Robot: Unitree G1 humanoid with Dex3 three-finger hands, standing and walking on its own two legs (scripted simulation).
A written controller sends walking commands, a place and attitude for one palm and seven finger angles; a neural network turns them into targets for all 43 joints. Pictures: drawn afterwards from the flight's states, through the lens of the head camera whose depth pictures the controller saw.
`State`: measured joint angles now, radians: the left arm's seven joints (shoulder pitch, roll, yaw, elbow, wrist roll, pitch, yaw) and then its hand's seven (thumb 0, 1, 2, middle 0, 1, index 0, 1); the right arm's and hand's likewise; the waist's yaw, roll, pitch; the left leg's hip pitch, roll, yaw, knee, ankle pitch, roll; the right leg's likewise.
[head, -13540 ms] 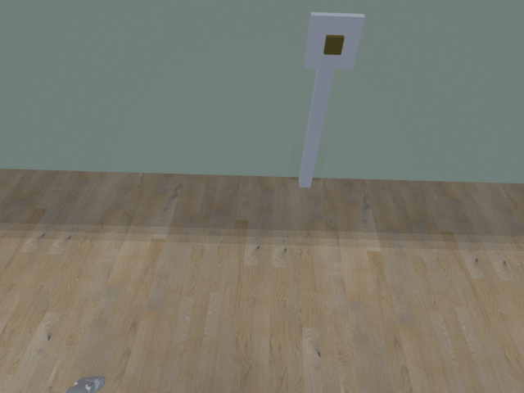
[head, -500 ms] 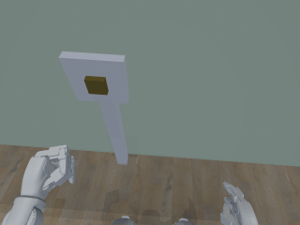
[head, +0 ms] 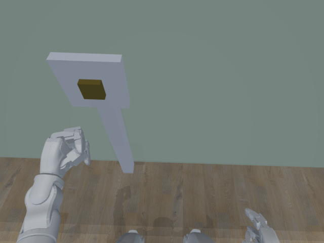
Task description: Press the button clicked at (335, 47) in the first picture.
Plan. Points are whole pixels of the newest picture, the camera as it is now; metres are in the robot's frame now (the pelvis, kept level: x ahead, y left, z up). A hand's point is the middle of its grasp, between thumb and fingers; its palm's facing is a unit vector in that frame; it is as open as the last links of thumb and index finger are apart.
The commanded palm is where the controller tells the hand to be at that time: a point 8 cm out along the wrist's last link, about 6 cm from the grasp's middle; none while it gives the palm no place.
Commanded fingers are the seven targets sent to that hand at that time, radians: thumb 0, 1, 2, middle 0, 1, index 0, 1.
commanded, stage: aim a knuckle at the button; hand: left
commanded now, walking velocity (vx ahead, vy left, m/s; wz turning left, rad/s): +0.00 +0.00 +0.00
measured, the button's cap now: (92, 88) +0.50 +0.22 +0.06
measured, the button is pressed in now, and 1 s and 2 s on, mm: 0 0 3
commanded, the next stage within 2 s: press the button with the knuckle in 1.30 s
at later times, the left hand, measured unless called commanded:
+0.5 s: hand (97, 127) +0.39 +0.18 +0.04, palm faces -0.01 -1.00 -0.02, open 3.1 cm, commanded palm +0.37 +0.23 +0.04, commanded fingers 0.00 0.90 0.90 -1.30 -1.50 -1.30 -1.50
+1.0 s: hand (100, 125) +0.39 +0.18 +0.03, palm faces +0.01 -1.00 -0.02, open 3.1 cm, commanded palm +0.37 +0.23 +0.04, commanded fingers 0.00 0.90 0.90 -1.30 -1.50 -1.30 -1.50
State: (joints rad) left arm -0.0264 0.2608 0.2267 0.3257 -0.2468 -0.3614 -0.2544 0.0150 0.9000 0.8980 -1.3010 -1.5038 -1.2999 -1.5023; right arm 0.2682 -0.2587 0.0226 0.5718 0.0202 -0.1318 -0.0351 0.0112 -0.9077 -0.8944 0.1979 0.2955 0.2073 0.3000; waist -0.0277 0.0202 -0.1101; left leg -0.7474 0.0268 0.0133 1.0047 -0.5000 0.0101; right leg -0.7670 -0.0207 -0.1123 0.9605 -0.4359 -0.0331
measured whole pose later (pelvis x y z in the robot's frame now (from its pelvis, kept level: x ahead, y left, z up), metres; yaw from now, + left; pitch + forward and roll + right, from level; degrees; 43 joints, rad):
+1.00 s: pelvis -0.01 +0.01 -0.01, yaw -2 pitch +17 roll -1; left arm -0.41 0.27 0.26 0.74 -0.17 -0.47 -0.18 0.01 0.90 0.90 -1.30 -1.50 -1.30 -1.50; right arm 0.32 -0.25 0.01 0.62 0.01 0.00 0.00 0.01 -0.91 -0.89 0.20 0.30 0.21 0.30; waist -0.07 0.01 -0.12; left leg -0.84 0.03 0.04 1.03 -0.50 0.03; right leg -0.87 -0.02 -0.08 0.98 -0.42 -0.02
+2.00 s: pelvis -0.01 +0.01 -0.01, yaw -1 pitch +20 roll -2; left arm -0.65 0.34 0.31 0.98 -0.13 -0.50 -0.19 -0.01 0.86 0.92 -1.30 -1.50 -1.30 -1.50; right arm 0.33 -0.25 0.02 0.64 -0.01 0.03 -0.01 0.01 -0.91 -0.89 0.20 0.30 0.21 0.30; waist -0.10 0.01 -0.12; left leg -0.91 0.03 0.03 1.07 -0.50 0.02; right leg -0.94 -0.01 -0.09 1.01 -0.42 -0.03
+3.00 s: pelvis -0.05 +0.01 -0.04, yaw +0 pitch +22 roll -3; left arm -0.93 0.48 0.33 1.22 -0.08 -0.48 -0.20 -0.02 0.72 0.98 -1.31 -1.50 -1.41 -1.50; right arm 0.36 -0.28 0.07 0.65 -0.02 -0.03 -0.02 0.00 -0.91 -0.89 0.20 0.30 0.21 0.30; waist -0.18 0.01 -0.11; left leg -1.10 0.02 -0.01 1.17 -0.46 0.03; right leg -1.09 -0.02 -0.12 1.08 -0.38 -0.03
